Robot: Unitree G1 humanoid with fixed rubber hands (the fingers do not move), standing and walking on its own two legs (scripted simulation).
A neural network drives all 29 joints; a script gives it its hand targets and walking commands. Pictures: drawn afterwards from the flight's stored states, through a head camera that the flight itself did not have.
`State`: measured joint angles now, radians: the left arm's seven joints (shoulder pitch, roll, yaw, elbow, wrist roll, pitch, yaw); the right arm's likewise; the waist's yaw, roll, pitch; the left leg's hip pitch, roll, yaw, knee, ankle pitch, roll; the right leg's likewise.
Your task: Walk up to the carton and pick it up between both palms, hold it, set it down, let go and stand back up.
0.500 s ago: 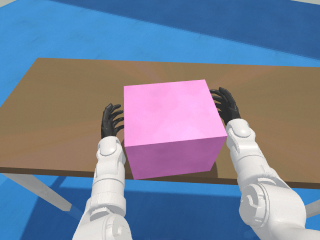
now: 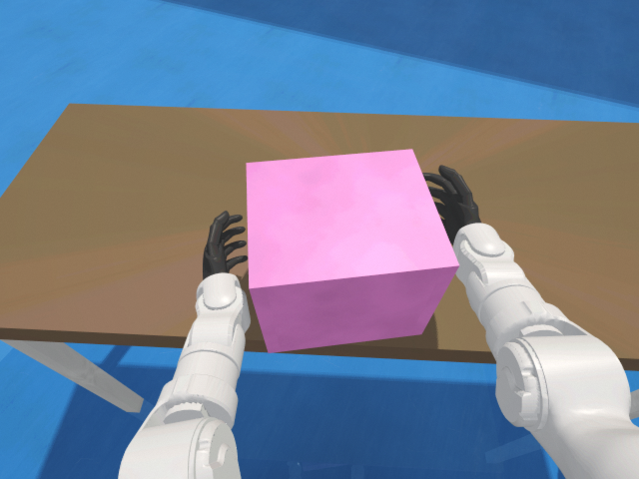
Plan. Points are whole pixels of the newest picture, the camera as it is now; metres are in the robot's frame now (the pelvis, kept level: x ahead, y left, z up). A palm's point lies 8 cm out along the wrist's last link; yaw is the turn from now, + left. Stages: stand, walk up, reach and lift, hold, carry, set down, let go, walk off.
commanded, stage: set down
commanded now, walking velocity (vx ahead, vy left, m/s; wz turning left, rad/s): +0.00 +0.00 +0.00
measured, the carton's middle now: (338, 253) +0.43 +0.00 +0.02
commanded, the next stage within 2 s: none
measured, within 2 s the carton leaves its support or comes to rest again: neither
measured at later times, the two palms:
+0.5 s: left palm (205, 270) +0.39 +0.18 +0.04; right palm (483, 235) +0.44 -0.19 +0.05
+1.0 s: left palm (188, 326) +0.31 +0.18 +0.03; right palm (520, 288) +0.36 -0.22 +0.05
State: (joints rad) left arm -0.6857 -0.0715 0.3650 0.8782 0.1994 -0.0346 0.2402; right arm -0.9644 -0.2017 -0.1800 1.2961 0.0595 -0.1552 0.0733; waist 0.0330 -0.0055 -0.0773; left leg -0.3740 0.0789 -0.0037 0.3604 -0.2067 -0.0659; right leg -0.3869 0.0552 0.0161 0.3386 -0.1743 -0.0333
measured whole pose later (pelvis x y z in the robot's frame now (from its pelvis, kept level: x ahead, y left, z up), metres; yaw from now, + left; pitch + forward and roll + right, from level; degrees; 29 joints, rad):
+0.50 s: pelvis -0.01 +0.00 +0.00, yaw +0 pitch +17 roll +0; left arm -0.68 0.01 0.20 0.91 0.05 -0.10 0.23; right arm -0.88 -0.34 0.10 1.30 0.35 -0.24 0.08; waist 0.08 -0.01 -0.16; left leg -0.51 0.08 0.00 0.44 -0.19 -0.08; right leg -0.49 0.06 0.02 0.36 -0.17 -0.03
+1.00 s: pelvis -0.05 -0.01 +0.00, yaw -1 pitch +13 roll -1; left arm -0.50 0.01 0.19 0.70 0.03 -0.03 0.19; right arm -0.63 -0.42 0.12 0.96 0.38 -0.17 0.12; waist 0.08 0.01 -0.13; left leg -0.48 0.09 0.00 0.40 -0.15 -0.07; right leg -0.49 0.07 0.02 0.36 -0.10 -0.05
